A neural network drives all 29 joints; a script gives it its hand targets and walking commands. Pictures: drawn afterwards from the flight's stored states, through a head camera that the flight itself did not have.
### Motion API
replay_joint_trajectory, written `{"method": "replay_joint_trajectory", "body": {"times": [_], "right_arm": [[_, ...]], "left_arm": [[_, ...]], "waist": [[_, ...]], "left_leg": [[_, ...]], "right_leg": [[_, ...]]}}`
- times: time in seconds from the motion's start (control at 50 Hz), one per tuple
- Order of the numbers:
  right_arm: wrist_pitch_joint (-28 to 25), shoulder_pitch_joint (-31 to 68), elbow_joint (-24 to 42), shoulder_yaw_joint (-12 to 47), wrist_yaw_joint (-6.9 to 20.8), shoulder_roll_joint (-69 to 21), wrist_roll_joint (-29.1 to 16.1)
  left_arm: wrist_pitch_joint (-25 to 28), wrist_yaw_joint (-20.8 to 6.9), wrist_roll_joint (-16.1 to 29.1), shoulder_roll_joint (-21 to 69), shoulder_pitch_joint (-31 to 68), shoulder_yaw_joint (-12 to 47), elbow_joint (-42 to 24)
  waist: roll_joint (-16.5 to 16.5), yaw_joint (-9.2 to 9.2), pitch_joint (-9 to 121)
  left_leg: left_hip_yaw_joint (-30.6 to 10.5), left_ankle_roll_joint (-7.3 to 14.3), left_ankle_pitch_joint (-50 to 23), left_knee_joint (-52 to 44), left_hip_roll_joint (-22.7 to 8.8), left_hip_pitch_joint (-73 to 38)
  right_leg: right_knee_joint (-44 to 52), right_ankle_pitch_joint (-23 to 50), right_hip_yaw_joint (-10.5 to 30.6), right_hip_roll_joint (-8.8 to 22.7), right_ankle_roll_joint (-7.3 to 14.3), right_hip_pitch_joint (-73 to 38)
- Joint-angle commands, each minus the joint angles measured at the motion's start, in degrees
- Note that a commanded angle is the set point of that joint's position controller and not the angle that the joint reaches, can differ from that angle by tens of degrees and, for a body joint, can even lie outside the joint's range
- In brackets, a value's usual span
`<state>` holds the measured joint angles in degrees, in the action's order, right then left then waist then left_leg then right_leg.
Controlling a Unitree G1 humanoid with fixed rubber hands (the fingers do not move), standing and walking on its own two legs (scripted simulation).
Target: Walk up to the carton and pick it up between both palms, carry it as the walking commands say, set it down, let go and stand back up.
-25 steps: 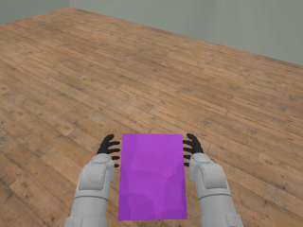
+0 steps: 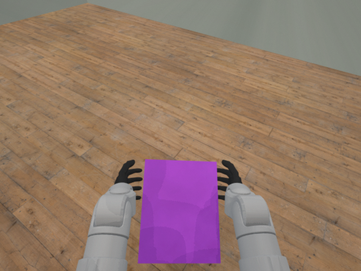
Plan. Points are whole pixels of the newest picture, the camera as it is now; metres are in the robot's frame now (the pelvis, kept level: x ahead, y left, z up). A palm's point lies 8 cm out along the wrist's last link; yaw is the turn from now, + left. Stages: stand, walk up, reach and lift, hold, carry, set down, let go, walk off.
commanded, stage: carry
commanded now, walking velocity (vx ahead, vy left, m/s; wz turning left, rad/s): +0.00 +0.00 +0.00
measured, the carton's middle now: (176, 208) +0.31 +0.00 -0.06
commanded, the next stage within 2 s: hold in 0.66 s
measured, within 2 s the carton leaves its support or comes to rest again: neither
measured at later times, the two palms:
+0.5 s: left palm (127, 192) +0.29 +0.11 +0.04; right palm (235, 189) +0.30 -0.13 +0.04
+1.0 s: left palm (94, 197) +0.27 +0.17 +0.06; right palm (211, 183) +0.30 -0.08 +0.06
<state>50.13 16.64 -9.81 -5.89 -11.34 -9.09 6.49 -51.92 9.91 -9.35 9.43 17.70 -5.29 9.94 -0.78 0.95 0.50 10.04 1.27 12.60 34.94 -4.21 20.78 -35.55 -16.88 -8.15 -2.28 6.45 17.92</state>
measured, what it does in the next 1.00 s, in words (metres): stands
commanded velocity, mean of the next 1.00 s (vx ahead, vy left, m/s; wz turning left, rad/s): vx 0.00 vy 0.00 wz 0.00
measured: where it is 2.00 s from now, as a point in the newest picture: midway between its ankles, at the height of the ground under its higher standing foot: outside the picture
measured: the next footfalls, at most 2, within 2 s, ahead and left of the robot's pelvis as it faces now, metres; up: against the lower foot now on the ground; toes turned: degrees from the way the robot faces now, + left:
none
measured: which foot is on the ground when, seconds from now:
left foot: down 0.00-1.00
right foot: down 0.00-1.00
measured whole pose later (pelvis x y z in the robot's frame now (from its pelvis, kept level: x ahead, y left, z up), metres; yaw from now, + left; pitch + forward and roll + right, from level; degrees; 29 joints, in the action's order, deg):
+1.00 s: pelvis +0.00 +0.01 +0.01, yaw -9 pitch -4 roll +1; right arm 39.9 22.3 -32.0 -4.9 -10.1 -11.0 11.7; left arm -46.1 8.9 -11.5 9.0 16.2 -13.5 19.6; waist 0.9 -10.1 8.0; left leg -3.9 -1.3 12.2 31.1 2.1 14.5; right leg -33.0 -14.3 0.6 -5.6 5.5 14.0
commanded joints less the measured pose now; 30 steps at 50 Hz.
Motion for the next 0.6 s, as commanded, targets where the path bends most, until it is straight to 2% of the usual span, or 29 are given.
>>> {"method": "replay_joint_trajectory", "body": {"times": [0.0,0.02,0.04,0.06,0.08,0.1,0.12,0.14,0.16,0.18,0.2,0.22,0.24,0.26,0.28,0.3,0.32,0.34,0.36,0.4,0.42,0.44,0.46,0.48,0.5,0.52,0.54,0.56,0.58], "right_arm": [[-1.8,36.7,17.6,32.6,16.1,-57.0,-18.9],[-2.1,37.8,16.8,33.4,16.7,-56.4,-18.5],[-1.3,42.4,21.3,35.9,16.0,-57.9,-21.3],[-0.3,31.3,3.9,28.2,16.4,-55.6,-14.3],[-1.6,40.3,14.9,32.1,17.0,-56.9,-18.7],[-1.8,40.0,20.7,32.6,16.0,-54.8,-20.1],[-2.0,34.0,10.0,30.0,17.7,-56.5,-16.1],[-1.8,41.8,24.3,38.2,16.7,-59.6,-22.8],[0.1,42.9,24.9,37.3,16.7,-60.0,-23.3],[-0.3,37.1,16.3,34.7,17.3,-58.8,-19.8],[-0.3,34.2,8.1,30.5,18.2,-58.0,-16.2],[-0.2,41.1,10.6,31.5,17.8,-56.9,-16.9],[-1.5,38.4,8.4,30.9,18.3,-57.9,-17.5],[-2.1,36.6,6.9,30.5,18.5,-58.6,-16.9],[-3.3,39.6,11.0,29.2,17.8,-56.8,-17.2],[-3.3,41.7,10.8,31.9,18.6,-60.2,-18.2],[-2.6,45.4,20.7,35.7,17.8,-61.1,-21.9],[-2.6,43.2,15.6,32.2,18.0,-60.0,-19.6],[-2.0,44.2,17.2,33.0,17.6,-59.8,-20.1],[-2.2,40.2,7.7,29.8,17.6,-57.9,-16.3],[-2.5,39.6,8.8,32.1,18.0,-60.2,-17.9],[-2.1,41.1,14.3,33.1,17.6,-59.6,-19.6],[-2.6,42.1,13.7,32.4,17.6,-60.2,-18.6],[-2.1,44.0,15.7,34.7,17.1,-61.0,-21.2],[-3.0,39.2,5.7,30.3,18.2,-59.0,-16.2],[-3.5,46.6,13.4,33.6,18.4,-60.4,-19.4],[-3.3,41.0,10.4,31.0,18.6,-60.1,-18.2],[-3.0,38.7,11.6,30.9,18.1,-60.4,-18.9],[-2.6,39.6,11.6,31.1,17.9,-60.8,-18.7]], "left_arm": [[3.7,-15.4,22.9,57.8,39.9,34.7,-19.7],[3.7,-15.9,20.1,56.0,33.8,32.2,-15.0],[3.2,-15.9,23.4,56.0,37.8,33.3,-19.9],[3.1,-15.9,17.9,54.5,37.2,28.5,-8.5],[4.2,-15.9,20.6,55.9,42.5,32.0,-18.7],[3.8,-15.3,22.5,54.3,43.2,32.4,-23.5],[4.1,-16.1,17.8,57.0,33.4,30.5,-11.0],[3.9,-15.8,24.9,57.8,41.6,37.1,-26.6],[1.6,-16.2,25.6,59.8,41.9,38.3,-25.3],[2.8,-16.0,22.3,57.7,39.1,34.6,-21.6],[2.9,-16.4,18.5,58.0,35.4,31.6,-11.1],[2.7,-16.5,18.6,57.2,38.8,30.6,-9.4],[3.5,-16.7,17.4,56.2,36.2,29.2,-8.2],[4.3,-16.5,18.4,57.4,38.8,30.7,-10.3],[5.2,-16.4,19.4,55.9,44.0,30.0,-15.0],[5.4,-17.1,19.3,58.7,39.2,30.7,-12.7],[4.2,-16.7,24.4,61.3,45.7,36.1,-21.9],[4.6,-16.7,22.6,59.9,46.6,33.8,-19.6],[3.9,-16.3,22.6,60.9,45.9,33.8,-19.3],[4.0,-16.8,18.8,58.6,39.2,30.1,-8.3],[5.3,-16.8,20.2,58.7,41.0,31.2,-12.5],[4.2,-16.7,22.7,58.2,46.0,33.0,-18.8],[4.6,-16.9,21.6,59.2,46.0,31.3,-17.8],[4.3,-16.9,22.8,57.8,44.2,31.2,-17.8],[4.7,-17.3,17.2,58.7,34.6,27.5,-4.0],[5.6,-16.9,19.4,59.2,41.9,30.0,-12.5],[5.2,-16.7,20.1,60.6,44.2,30.7,-13.3],[4.2,-16.7,21.0,59.9,42.4,31.5,-16.0],[4.4,-16.4,22.9,59.9,48.4,33.5,-19.6]], "waist": [[0.7,-0.12,27.0],[-2.7,-0.73,27.1],[-5.1,-0.57,27.4],[-0.3,-0.21,24.9],[-1.5,-0.47,28.8],[1.0,-0.29,28.9],[-0.2,-0.8,29.3],[-4.2,-0.85,30.0],[0.1,-0.59,29.7],[-1.8,-1.01,29.6],[1.4,-1.0,27.8],[-1.0,-0.81,25.7],[2.9,-1.33,27.4],[3.8,-1.0,27.4],[3.1,-0.47,28.4],[-1.5,-1.44,26.9],[1.0,-0.79,27.8],[1.1,-1.03,28.0],[-0.7,-0.69,28.5],[-5.6,-1.1,28.9],[-4.7,-1.43,27.3],[-4.4,-0.91,29.6],[-3.6,-1.05,31.8],[-5.3,-0.72,31.1],[-3.1,-1.31,29.8],[-3.4,-0.91,32.2],[4.6,-1.07,34.7],[5.9,-1.22,33.5],[1.8,-0.83,33.8]], "left_leg": [[-7.0,1.1,-0.4,-4.9,-3.9,-9.9],[-8.9,1.8,0.1,-3.8,-4.8,-8.8],[-7.3,2.3,2.5,-3.1,-3.7,-8.1],[-8.2,1.2,-0.7,-5.7,-5.1,-8.1],[-7.7,1.3,1.9,-4.7,-3.7,-8.7],[-7.0,1.2,-0.3,-3.0,-3.5,-7.3],[-7.3,1.2,1.0,-2.2,-2.8,-6.2],[-6.7,1.6,3.5,-1.3,-2.0,-6.8],[-7.1,1.0,2.0,-3.4,-2.3,-8.1],[-7.6,1.1,1.2,-2.9,-3.0,-8.0],[-7.9,0.8,1.3,-5.2,-3.3,-9.8],[-8.2,1.7,0.0,-5.2,-4.5,-9.8],[-9.4,2.1,-0.1,-4.7,-5.0,-9.0],[-8.8,1.6,-0.8,-5.1,-4.4,-9.0],[-8.3,1.3,-0.9,-5.1,-4.5,-7.5],[-7.5,1.1,0.2,-3.2,-2.9,-7.7],[-7.1,0.7,-0.9,-4.2,-3.3,-8.5],[-6.9,0.4,-0.5,-3.6,-3.9,-6.6],[-7.7,0.5,-1.1,-2.9,-3.8,-5.5],[-6.6,0.8,1.5,-1.3,-2.6,-5.3],[-7.5,1.4,3.3,-0.3,-2.7,-6.0],[-7.0,0.3,1.2,-1.4,-2.6,-5.2],[-7.1,0.4,0.8,-1.2,-2.3,-4.3],[-7.2,0.4,0.4,-1.4,-2.9,-6.2],[-6.0,0.3,-2.0,-0.8,-2.8,-5.8],[-7.7,0.8,-3.7,-2.0,-3.4,-8.1],[-8.7,1.2,-10.6,-3.6,-5.1,-10.9],[-8.1,1.0,-7.0,-3.6,-4.8,-9.9],[-8.1,1.1,-7.5,-3.1,-4.8,-10.3]], "right_leg": [[10.6,12.5,13.4,12.2,-0.4,-6.6],[11.3,13.8,15.1,12.6,-0.4,-7.9],[11.7,13.9,15.9,13.0,-1.0,-8.6],[10.2,13.1,14.2,12.9,0.6,-6.6],[11.0,12.6,15.2,12.6,0.5,-8.3],[10.8,17.6,15.6,14.1,0.0,-9.0],[11.2,16.9,16.4,14.2,-0.4,-9.3],[11.6,17.6,16.7,14.0,-1.3,-10.4],[11.0,14.3,16.3,13.9,-0.5,-8.8],[11.1,15.9,15.9,13.3,-0.9,-9.2],[11.6,8.8,14.2,13.3,-0.2,-6.0],[12.0,6.4,14.7,12.3,-0.6,-2.9],[11.4,6.8,14.7,12.4,0.4,-5.3],[11.4,8.1,13.8,12.3,0.0,-5.5],[10.4,12.5,14.2,12.3,0.2,-7.9],[12.2,11.8,16.1,13.8,-1.4,-6.1],[11.5,12.5,14.8,12.9,-0.8,-6.8],[11.0,14.5,14.9,12.8,-1.0,-8.3],[9.5,18.5,14.8,13.2,-1.7,-10.6],[10.8,18.1,16.1,13.3,-2.2,-9.5],[12.7,18.5,19.3,15.2,-2.9,-8.2],[11.1,21.4,16.8,14.3,-1.4,-11.8],[9.8,23.7,16.0,14.5,-1.7,-14.3],[9.7,22.1,15.7,13.5,-0.6,-12.1],[9.4,28.2,14.6,13.7,-1.3,-12.7],[6.7,29.7,14.7,12.8,-0.4,-11.7],[4.0,26.9,12.2,11.6,0.4,-12.3],[6.6,21.6,13.6,12.1,-0.7,-10.8],[6.4,24.9,14.1,12.4,-1.7,-10.4]]}}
